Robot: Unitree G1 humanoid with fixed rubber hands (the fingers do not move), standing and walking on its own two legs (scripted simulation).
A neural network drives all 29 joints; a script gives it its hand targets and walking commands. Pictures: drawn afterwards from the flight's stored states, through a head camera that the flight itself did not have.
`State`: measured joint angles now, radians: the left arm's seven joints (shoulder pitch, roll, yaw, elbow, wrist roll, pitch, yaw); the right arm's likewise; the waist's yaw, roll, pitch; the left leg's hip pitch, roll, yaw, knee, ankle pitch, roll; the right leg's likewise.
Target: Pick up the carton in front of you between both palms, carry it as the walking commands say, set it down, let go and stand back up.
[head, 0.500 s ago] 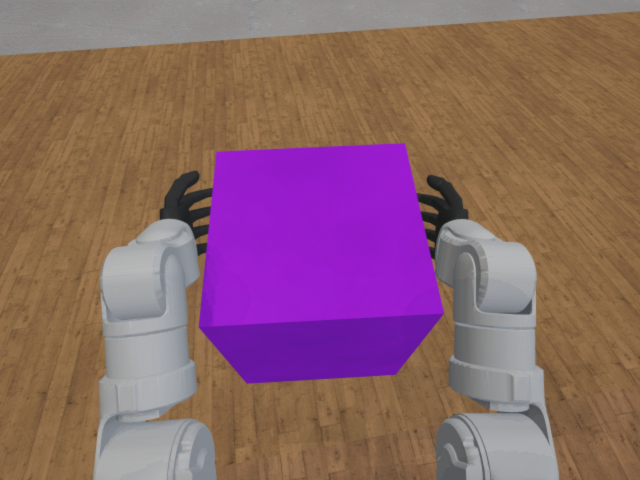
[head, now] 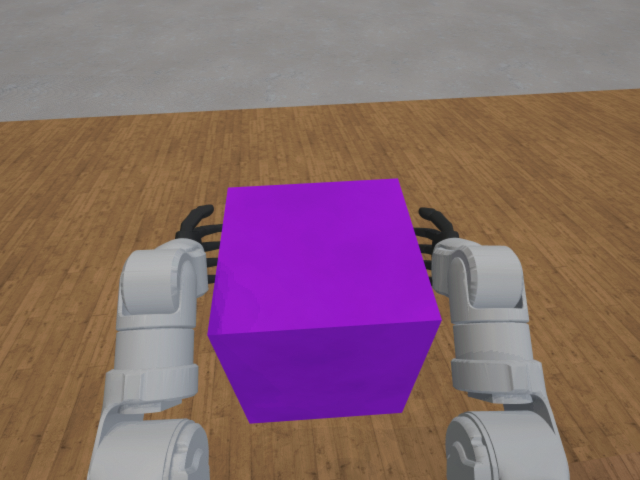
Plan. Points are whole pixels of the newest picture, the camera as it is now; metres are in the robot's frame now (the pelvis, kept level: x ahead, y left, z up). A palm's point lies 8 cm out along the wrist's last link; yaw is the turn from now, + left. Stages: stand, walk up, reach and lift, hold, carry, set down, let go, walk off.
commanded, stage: carry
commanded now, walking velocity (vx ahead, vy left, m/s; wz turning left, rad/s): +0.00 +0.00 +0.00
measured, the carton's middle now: (320, 307) +0.34 +0.00 +0.04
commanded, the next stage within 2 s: none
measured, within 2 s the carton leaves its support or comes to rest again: neither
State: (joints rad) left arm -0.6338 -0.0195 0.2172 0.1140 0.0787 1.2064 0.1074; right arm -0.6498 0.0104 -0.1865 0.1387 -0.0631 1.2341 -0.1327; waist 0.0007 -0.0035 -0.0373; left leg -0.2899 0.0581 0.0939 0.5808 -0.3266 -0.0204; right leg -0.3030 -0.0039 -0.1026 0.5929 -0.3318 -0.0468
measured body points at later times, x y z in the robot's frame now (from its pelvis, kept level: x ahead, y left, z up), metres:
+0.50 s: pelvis +0.00 +0.02 +0.00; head -0.03 +0.02 +0.45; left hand +0.34 +0.17 +0.12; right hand +0.34 -0.14 +0.12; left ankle -0.02 +0.13 -0.73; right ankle -0.01 -0.09 -0.73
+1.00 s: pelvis +0.17 -0.01 +0.01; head +0.21 -0.01 +0.45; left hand +0.52 +0.16 +0.10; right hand +0.54 -0.14 +0.09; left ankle +0.17 +0.12 -0.67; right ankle +0.14 -0.08 -0.73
